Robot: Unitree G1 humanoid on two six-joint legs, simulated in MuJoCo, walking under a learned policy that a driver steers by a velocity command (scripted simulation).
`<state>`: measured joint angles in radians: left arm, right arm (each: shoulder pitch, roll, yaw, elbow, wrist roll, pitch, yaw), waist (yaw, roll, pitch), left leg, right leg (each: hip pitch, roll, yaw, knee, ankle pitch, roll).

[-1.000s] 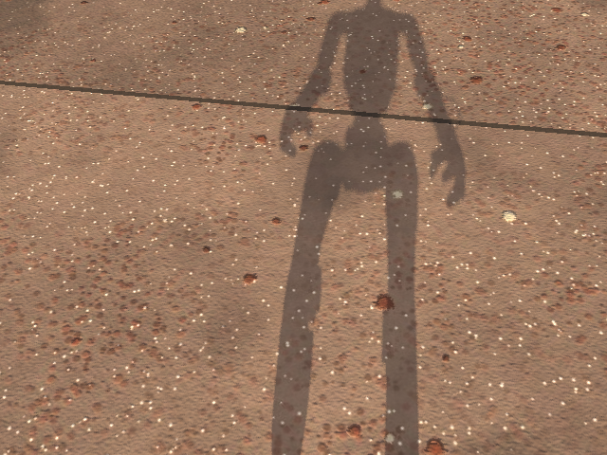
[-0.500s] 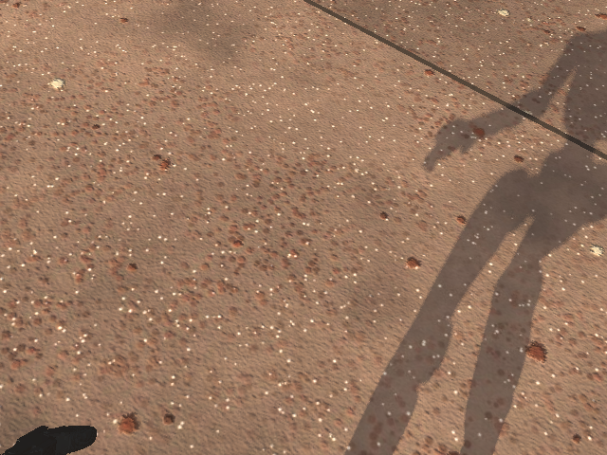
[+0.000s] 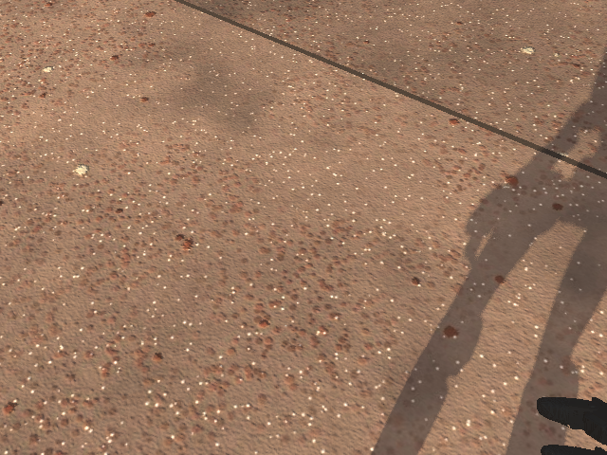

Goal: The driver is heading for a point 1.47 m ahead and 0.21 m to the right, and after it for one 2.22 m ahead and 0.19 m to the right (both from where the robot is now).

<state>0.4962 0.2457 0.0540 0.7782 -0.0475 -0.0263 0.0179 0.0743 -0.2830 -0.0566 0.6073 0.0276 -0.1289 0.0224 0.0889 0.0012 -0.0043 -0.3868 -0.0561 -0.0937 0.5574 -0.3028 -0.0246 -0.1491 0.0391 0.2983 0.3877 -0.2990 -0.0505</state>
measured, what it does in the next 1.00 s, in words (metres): walks ahead: left foot, then right foot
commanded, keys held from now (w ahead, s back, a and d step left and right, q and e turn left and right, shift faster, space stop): w+e+shift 0.40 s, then w+shift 0.06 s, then w+q+shift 0.54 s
